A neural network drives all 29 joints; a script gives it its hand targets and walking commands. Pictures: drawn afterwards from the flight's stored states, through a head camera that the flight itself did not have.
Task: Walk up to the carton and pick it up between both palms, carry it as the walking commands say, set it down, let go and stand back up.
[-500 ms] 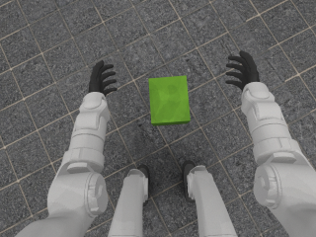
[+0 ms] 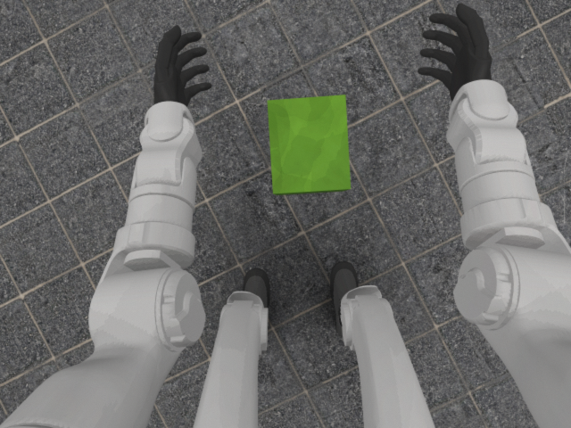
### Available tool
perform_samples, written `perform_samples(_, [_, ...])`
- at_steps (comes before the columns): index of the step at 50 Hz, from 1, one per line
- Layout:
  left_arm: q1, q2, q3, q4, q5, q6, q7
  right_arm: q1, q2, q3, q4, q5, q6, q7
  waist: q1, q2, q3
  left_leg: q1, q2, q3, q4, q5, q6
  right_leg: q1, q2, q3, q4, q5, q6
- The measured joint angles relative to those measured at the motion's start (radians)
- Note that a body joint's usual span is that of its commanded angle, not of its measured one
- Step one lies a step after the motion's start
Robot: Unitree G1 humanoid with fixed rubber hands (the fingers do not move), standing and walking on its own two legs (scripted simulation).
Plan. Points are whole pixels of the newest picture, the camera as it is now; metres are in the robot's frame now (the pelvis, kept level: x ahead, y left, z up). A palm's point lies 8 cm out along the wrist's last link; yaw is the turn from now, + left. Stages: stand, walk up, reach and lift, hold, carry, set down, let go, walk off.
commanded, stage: reach and lift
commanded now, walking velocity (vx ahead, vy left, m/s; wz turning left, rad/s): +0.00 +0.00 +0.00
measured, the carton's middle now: (308, 149) +0.51 -0.03 -0.58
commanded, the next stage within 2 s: none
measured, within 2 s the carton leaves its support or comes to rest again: neither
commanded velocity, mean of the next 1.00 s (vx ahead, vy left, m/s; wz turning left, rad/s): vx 0.00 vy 0.00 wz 0.00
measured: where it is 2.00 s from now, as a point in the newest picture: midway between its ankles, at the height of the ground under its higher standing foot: (300, 316)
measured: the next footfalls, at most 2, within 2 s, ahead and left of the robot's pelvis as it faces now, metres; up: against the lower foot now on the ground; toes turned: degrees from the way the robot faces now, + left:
none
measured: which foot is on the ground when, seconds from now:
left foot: down 0.00-1.00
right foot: down 0.00-1.00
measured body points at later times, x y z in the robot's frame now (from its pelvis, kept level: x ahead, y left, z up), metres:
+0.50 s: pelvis -0.03 +0.00 -0.15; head +0.32 -0.02 +0.13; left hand +0.52 +0.15 -0.30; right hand +0.52 -0.21 -0.30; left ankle +0.06 +0.14 -0.61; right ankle +0.07 -0.11 -0.61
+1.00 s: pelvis -0.05 +0.00 -0.25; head +0.33 -0.02 -0.02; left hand +0.51 +0.14 -0.44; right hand +0.51 -0.20 -0.44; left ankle +0.06 +0.14 -0.61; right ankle +0.07 -0.11 -0.61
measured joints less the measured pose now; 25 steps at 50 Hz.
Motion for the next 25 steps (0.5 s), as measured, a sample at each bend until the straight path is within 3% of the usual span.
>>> perform_samples(7, [-0.043, 0.011, -0.001, 0.048, -0.004, 0.014, 0.01, -0.038, -0.022, -0.007, 0.06, 0.007, 0.003, -0.005, -0.004, -0.001, 0.001, -0.141, -0.015, 0.002, 0.201, -0.072, -0.002, -0.143, 0.0, 0.006, 0.202, -0.072, 0.005])
perform_samples(18, [-0.095, 0.065, -0.099, 0.009, -0.123, 0.04, 0.055, -0.081, -0.082, 0.113, 0.012, 0.142, 0.031, -0.044, -0.012, 0.004, 0.058, -0.378, -0.032, 0.004, 0.527, -0.172, -0.012, -0.384, 0.011, 0.014, 0.528, -0.166, 0.011])
perform_samples(25, [-0.147, 0.091, -0.125, 0.041, -0.166, 0.053, 0.061, -0.133, -0.106, 0.162, 0.025, 0.167, 0.053, -0.063, -0.014, 0.008, 0.101, -0.463, -0.042, 0.006, 0.66, -0.199, -0.022, -0.473, 0.016, 0.018, 0.665, -0.192, 0.011])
